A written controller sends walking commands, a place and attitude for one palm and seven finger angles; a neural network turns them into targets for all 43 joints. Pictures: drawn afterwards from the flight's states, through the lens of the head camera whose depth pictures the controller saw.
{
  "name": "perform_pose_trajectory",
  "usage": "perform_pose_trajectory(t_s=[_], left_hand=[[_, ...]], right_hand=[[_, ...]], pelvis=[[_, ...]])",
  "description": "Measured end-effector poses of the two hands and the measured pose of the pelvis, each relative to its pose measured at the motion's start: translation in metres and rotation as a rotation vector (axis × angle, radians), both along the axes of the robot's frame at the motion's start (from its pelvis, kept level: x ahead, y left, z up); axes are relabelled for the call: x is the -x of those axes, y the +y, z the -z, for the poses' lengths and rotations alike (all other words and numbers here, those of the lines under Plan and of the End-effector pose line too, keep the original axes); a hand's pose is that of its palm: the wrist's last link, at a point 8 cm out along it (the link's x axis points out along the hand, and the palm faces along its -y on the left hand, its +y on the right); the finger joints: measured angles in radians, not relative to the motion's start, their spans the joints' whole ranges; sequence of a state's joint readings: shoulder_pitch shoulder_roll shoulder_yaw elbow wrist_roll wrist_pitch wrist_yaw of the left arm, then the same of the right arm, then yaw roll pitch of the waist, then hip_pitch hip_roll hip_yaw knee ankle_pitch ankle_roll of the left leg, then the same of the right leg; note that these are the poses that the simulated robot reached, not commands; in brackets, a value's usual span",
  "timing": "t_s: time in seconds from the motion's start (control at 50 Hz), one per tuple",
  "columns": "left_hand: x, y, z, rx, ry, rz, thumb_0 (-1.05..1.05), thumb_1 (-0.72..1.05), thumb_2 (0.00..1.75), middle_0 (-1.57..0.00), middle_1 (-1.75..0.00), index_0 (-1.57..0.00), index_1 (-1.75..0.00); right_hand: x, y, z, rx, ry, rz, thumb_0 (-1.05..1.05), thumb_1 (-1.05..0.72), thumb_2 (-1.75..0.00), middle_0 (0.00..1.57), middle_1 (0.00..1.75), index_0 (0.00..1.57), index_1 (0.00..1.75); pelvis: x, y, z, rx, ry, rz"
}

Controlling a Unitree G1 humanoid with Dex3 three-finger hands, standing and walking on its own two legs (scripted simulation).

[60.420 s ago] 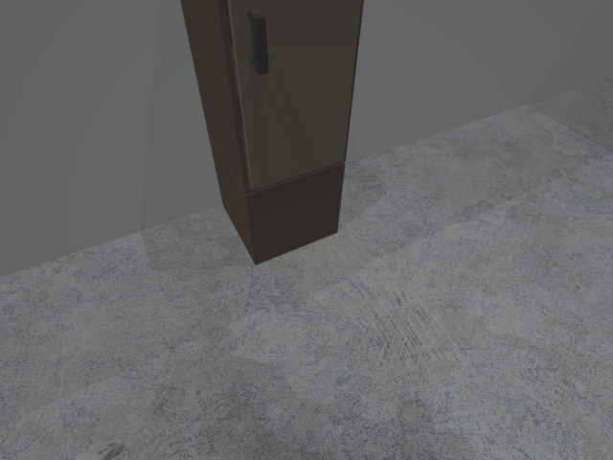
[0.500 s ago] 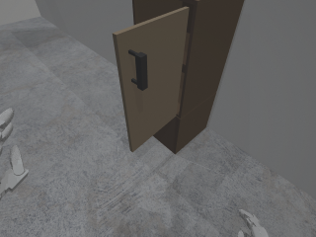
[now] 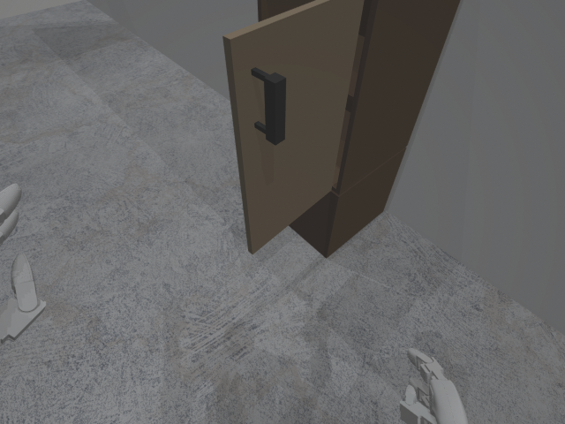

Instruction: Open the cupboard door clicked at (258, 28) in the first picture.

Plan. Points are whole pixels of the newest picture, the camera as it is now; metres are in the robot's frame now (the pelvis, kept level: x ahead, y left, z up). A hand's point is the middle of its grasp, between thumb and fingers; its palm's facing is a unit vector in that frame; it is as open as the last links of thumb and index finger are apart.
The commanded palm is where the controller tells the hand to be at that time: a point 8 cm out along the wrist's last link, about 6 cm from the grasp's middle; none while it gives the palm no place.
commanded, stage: let the arm hang, fingers relaxed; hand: left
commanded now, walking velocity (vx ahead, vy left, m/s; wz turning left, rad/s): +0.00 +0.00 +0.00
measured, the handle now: (266, 106) +0.61 +0.06 +0.13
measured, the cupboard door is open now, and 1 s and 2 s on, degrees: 94 94 94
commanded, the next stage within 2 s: look to check the result in 1.10 s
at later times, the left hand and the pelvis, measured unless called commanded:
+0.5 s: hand out of the picture -0.09 +0.18 -0.17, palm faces +0.08 -0.98 -0.20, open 7.2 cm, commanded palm none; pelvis -0.04 +0.00 +0.00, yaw +3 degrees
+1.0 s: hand out of the picture -0.02 +0.18 -0.16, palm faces +0.07 -0.97 -0.22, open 7.4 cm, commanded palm none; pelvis -0.03 +0.00 +0.00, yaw +2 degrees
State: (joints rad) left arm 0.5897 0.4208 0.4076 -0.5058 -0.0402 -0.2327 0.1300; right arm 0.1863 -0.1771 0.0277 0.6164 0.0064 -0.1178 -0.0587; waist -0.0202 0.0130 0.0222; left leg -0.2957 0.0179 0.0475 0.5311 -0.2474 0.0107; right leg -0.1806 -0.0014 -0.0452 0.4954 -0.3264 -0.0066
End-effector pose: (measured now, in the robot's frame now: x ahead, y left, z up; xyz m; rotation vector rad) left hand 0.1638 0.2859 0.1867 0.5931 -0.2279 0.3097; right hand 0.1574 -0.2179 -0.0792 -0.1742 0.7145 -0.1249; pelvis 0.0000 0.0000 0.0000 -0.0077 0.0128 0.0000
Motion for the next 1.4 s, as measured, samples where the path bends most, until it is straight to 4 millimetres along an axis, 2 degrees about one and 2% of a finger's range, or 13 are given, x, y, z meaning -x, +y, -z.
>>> perform_pose_trajectory(t_s=[0.04,0.12,0.16,0.22,0.28,0.32,0.46,0.58,0.66,0.76,0.92,1.02,1.4], left_hand=[[-0.003,0.009,0.023,0.0,0.097,-0.012,0.01,0.89,0.9,-0.21,-0.3,-0.21,-0.3],[0.003,0.024,0.139,0.181,0.556,-0.15,0.0,0.9,0.9,-0.2,-0.3,-0.21,-0.3],[0.027,0.014,0.198,0.277,0.798,-0.199,0.0,0.9,0.9,-0.19,-0.3,-0.2,-0.3],[0.078,-0.015,0.266,0.41,1.079,-0.217,0.01,0.91,0.9,-0.19,-0.3,-0.2,-0.3],[0.131,-0.049,0.311,0.538,1.29,-0.224,0.01,0.91,0.89,-0.2,-0.3,-0.2,-0.3],[0.164,-0.061,0.327,0.596,1.384,-0.268,0.01,0.94,0.89,-0.2,-0.3,-0.21,-0.3],[0.249,-0.063,0.331,0.654,1.588,-0.392,0.01,0.96,0.89,-0.2,-0.3,-0.21,-0.3],[0.277,-0.05,0.318,0.623,1.634,-0.478,0.01,0.93,0.89,-0.2,-0.3,-0.21,-0.3],[0.273,-0.042,0.314,0.595,1.616,-0.494,0.01,0.92,0.89,-0.2,-0.3,-0.2,-0.3],[0.251,-0.04,0.315,0.578,1.568,-0.47,0.0,0.91,0.9,-0.2,-0.3,-0.2,-0.3],[0.207,-0.053,0.319,0.59,1.493,-0.391,0.0,0.91,0.9,-0.19,-0.3,-0.2,-0.3],[0.191,-0.064,0.319,0.604,1.47,-0.362,0.0,0.91,0.9,-0.2,-0.3,-0.2,-0.3],[0.191,-0.069,0.318,0.603,1.512,-0.404,0.0,0.91,0.9,-0.2,-0.3,-0.2,-0.3]], right_hand=[[-0.001,-0.004,0.007,-0.007,0.006,-0.035,0.01,-0.9,-0.9,0.21,0.3,0.2,0.3],[0.008,-0.019,0.036,-0.001,0.105,-0.056,0.01,-0.9,-0.9,0.21,0.3,0.2,0.3],[0.021,-0.024,0.044,0.004,0.159,-0.045,0.01,-0.9,-0.9,0.2,0.3,0.2,0.3],[0.05,-0.031,0.048,0.025,0.258,-0.029,0.01,-0.9,-0.9,0.2,0.3,0.2,0.3],[0.085,-0.037,0.047,0.058,0.378,-0.012,0.01,-0.9,-0.9,0.2,0.3,0.2,0.3],[0.11,-0.039,0.046,0.073,0.459,0.002,0.01,-0.9,-0.9,0.2,0.3,0.2,0.3],[0.176,-0.033,0.053,0.059,0.667,0.042,0.01,-0.91,-0.9,0.2,0.3,0.2,0.3],[0.201,-0.015,0.065,-0.007,0.721,0.059,0.01,-0.91,-0.9,0.2,0.3,0.2,0.3],[0.207,-0.004,0.071,-0.045,0.723,0.065,0.01,-0.9,-0.9,0.2,0.3,0.2,0.3],[0.207,0.004,0.074,-0.074,0.714,0.072,0.0,-0.9,-0.9,0.2,0.3,0.2,0.3],[0.201,0.003,0.072,-0.074,0.703,0.083,0.0,-0.91,-0.9,0.2,0.3,0.2,0.3],[0.193,-0.003,0.071,-0.064,0.695,0.082,0.0,-0.91,-0.9,0.2,0.3,0.2,0.3],[0.156,-0.024,0.066,-0.029,0.669,0.067,0.0,-0.91,-0.9,0.2,0.3,0.2,0.3]], pelvis=[[0.004,0.004,0.002,0.004,0.011,-0.015],[0.015,0.01,0.009,-0.01,0.019,-0.026],[0.019,0.01,0.01,-0.01,0.01,-0.029],[0.023,0.005,0.009,-0.015,-0.008,-0.036],[0.027,0.001,0.007,-0.013,-0.027,-0.043],[0.03,-0.002,0.004,-0.006,-0.034,-0.047],[0.038,-0.003,-0.002,0.011,-0.039,-0.058],[0.042,0.0,-0.003,0.009,-0.047,-0.054],[0.043,0.001,-0.003,0.006,-0.05,-0.047],[0.043,0.001,-0.003,0.001,-0.05,-0.041],[0.037,-0.001,-0.004,-0.008,-0.044,-0.037],[0.033,-0.004,-0.005,-0.011,-0.042,-0.039],[0.015,-0.015,-0.007,-0.009,-0.045,-0.041]])
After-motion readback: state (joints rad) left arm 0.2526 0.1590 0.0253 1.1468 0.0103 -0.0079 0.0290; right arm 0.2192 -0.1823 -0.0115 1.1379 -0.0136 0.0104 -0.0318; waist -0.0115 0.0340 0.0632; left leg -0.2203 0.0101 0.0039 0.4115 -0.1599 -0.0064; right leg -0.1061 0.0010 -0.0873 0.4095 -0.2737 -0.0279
